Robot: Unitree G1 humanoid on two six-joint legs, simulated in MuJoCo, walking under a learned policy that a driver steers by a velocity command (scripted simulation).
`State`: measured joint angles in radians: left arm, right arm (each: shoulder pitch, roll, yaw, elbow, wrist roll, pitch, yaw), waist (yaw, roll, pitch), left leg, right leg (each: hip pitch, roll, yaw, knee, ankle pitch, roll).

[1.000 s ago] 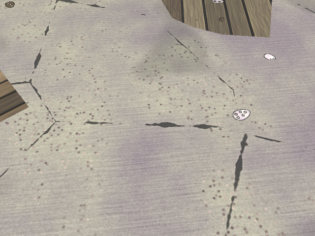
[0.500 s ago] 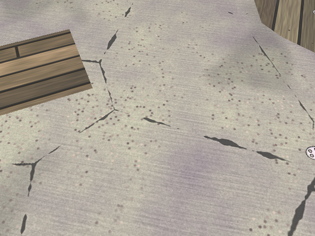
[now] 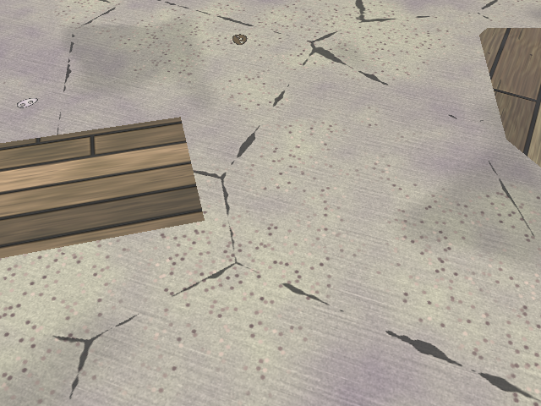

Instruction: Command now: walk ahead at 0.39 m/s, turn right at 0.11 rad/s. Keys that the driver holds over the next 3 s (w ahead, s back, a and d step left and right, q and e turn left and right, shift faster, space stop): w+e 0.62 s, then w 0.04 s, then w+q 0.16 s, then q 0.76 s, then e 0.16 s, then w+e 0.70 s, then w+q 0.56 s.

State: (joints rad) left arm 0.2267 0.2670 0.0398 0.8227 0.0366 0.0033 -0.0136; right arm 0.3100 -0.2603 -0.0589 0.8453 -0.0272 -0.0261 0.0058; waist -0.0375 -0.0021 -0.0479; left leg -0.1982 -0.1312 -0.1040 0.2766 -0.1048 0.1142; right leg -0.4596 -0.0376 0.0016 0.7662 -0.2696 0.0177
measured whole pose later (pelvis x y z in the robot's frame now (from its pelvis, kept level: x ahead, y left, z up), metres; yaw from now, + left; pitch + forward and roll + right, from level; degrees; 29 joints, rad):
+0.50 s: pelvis +0.20 -0.09 -0.01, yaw -16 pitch +3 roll +0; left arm 0.49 0.23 0.05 0.90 0.00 -0.05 0.00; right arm 0.06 -0.27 -0.01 0.74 -0.04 -0.04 0.04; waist 0.07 0.04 0.02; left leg -0.65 0.03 0.00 0.72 -0.11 -0.03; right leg 0.02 0.11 0.18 0.25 -0.31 -0.09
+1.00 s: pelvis +0.46 -0.15 -0.01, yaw -18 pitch +1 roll +1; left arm 0.05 0.23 0.01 0.74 0.03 -0.04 -0.02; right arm 0.44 -0.23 -0.04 0.93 -0.01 -0.06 0.01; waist -0.09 -0.03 0.05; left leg -0.10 -0.08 -0.03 0.36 -0.27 0.05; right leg -0.53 -0.02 0.02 0.64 -0.12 0.01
